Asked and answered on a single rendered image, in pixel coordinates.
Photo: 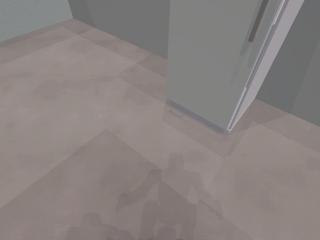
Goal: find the fridge door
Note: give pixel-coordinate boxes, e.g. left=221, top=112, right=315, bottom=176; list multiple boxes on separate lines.
left=165, top=0, right=284, bottom=130

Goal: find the handle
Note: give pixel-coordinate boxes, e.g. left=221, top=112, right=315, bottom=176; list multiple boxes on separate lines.
left=248, top=0, right=269, bottom=42

